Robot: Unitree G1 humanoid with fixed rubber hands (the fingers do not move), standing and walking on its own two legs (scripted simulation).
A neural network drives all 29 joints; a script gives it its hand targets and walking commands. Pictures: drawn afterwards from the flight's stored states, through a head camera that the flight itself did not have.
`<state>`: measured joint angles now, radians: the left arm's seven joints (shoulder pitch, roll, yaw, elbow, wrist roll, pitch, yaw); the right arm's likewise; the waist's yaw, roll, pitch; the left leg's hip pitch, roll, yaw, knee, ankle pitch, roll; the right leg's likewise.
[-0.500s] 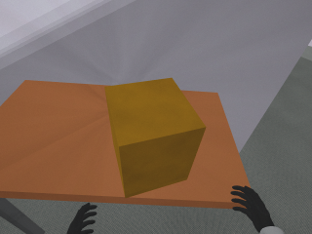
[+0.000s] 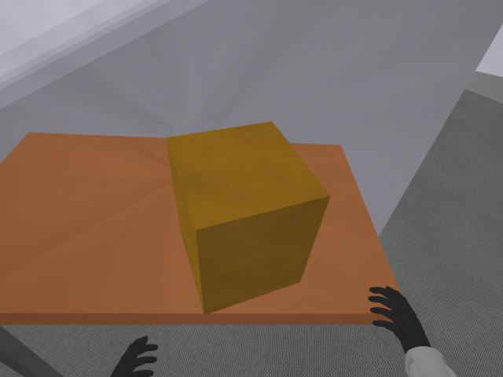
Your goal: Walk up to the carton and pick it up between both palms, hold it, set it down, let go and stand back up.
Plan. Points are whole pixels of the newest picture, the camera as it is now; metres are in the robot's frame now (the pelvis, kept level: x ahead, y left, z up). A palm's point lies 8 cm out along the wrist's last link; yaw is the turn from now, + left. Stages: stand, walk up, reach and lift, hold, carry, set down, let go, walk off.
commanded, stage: let go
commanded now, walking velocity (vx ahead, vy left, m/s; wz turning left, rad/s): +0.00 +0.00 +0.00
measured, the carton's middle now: (238, 216) +0.40 +0.03 +0.04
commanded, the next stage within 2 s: stand in 0.42 s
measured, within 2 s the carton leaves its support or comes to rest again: neither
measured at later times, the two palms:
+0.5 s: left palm out of the picture +0.15 +0.20 -0.09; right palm (412, 338) +0.20 -0.25 -0.01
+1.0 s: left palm out of the picture +0.06 +0.31 -0.11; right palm (408, 337) +0.20 -0.24 -0.01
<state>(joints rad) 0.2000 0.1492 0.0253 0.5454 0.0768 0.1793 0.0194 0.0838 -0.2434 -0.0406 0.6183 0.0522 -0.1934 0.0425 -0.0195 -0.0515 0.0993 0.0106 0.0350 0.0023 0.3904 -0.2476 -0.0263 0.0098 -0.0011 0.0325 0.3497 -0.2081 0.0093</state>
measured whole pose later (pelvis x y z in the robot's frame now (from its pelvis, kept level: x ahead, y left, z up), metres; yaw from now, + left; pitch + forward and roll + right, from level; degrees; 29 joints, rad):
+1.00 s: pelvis -0.02 +0.02 -0.01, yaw +1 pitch -4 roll -2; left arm 0.24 0.34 0.06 0.83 0.02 -0.01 -0.04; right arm 0.14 -0.37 -0.03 0.48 0.01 -0.11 -0.01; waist 0.03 0.00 0.02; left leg -0.21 0.01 -0.02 0.57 -0.30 0.01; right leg -0.18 -0.02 0.02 0.48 -0.24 0.05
